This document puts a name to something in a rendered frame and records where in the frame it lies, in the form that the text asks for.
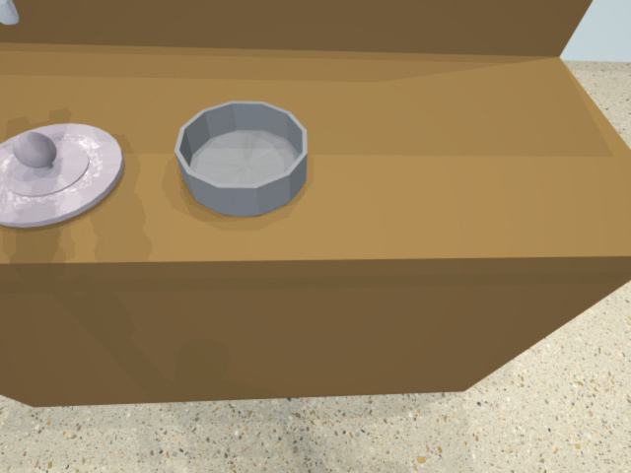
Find pot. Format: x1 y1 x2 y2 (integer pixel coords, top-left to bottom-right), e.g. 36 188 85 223
175 101 308 217

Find table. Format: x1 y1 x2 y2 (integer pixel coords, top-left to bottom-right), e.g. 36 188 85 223
0 0 631 407

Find lid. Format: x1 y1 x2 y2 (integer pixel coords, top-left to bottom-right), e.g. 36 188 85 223
0 123 124 228

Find knob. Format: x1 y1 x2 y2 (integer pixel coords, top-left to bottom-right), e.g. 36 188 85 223
13 132 57 169

